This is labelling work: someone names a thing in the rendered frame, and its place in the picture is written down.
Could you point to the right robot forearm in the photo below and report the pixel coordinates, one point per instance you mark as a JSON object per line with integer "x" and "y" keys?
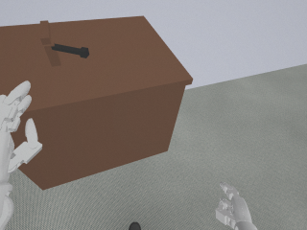
{"x": 244, "y": 225}

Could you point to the counter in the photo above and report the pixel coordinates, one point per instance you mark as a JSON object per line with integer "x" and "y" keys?
{"x": 117, "y": 106}

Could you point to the left robot forearm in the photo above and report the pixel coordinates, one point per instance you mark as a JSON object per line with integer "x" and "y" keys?
{"x": 6, "y": 204}

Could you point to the robot left hand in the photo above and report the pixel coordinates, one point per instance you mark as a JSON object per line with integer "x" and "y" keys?
{"x": 11, "y": 108}

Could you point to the robot right hand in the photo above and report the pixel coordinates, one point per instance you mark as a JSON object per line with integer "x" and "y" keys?
{"x": 234, "y": 211}

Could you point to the tap lever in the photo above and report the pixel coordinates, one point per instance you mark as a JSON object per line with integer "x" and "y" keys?
{"x": 82, "y": 52}

